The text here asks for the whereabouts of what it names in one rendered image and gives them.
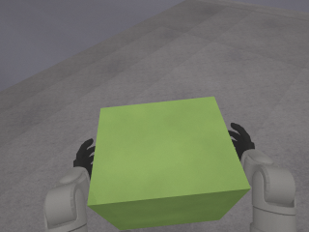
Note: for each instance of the right robot hand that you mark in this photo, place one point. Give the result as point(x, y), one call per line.
point(242, 140)

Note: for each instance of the robot right forearm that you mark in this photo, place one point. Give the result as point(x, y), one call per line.
point(273, 193)

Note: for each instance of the robot left forearm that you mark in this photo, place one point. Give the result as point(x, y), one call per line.
point(64, 207)

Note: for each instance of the left robot hand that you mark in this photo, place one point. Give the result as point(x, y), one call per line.
point(82, 156)

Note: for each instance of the carton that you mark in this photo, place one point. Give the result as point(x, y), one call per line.
point(164, 163)

